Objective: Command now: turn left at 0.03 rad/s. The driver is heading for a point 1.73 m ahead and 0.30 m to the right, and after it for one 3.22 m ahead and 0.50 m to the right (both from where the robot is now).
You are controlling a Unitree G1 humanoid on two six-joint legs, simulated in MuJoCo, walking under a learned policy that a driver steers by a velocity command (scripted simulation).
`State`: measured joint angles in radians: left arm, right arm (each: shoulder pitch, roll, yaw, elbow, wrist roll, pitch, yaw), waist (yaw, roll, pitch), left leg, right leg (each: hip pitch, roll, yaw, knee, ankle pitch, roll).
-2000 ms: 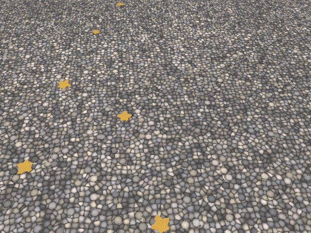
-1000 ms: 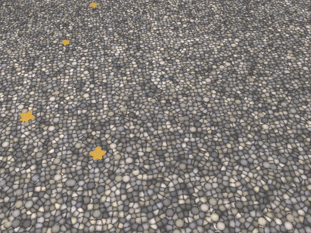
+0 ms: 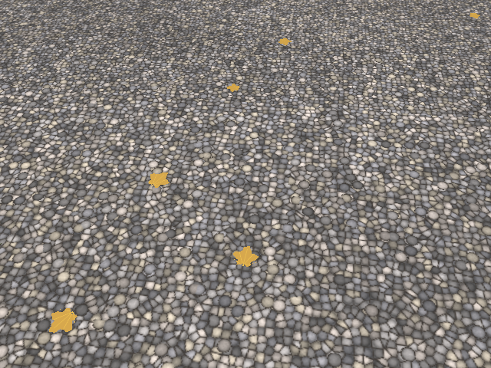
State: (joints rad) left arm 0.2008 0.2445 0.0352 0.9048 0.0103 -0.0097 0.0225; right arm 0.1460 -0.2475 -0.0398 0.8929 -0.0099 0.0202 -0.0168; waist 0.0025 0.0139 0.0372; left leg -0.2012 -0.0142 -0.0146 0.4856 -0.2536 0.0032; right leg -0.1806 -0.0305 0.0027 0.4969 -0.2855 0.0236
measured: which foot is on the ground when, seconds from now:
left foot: down 0.00-1.00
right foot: down 0.00-1.00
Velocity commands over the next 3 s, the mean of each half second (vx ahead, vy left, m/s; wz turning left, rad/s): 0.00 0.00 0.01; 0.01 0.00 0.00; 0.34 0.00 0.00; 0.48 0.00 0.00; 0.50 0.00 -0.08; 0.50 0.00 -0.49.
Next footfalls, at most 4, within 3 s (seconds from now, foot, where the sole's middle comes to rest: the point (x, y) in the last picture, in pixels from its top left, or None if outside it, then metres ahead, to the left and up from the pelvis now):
1.66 right None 0.45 -0.12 -0.77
2.22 left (219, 297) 0.73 0.13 -0.77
2.78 right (298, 220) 1.02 -0.13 -0.77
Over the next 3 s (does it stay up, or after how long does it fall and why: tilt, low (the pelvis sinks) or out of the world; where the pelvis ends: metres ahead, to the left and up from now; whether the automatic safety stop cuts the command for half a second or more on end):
stays up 1.00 -0.06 0.00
